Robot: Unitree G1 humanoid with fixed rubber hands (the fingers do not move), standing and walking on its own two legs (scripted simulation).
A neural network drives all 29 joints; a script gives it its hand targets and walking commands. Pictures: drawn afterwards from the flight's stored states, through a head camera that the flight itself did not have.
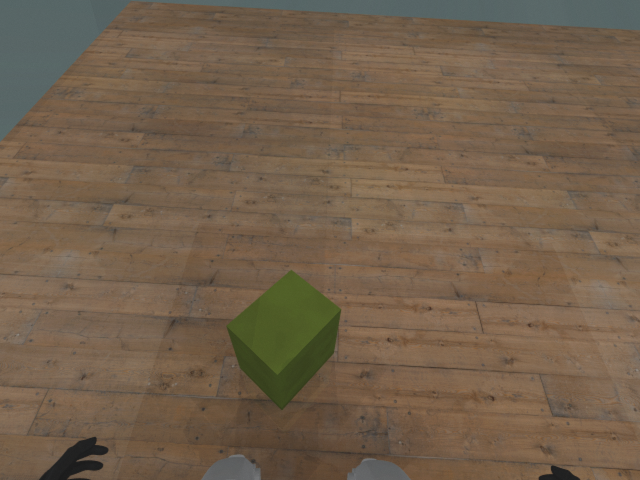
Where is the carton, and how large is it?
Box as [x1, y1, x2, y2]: [226, 270, 340, 409]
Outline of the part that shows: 291,270 226,326 240,368 281,409 333,353 340,309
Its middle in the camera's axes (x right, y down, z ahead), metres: -0.09 +0.30 +1.10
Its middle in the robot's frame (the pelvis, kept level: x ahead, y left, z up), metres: +0.54 +0.07 -0.58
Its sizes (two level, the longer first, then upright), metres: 0.235 0.184 0.291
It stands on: the floor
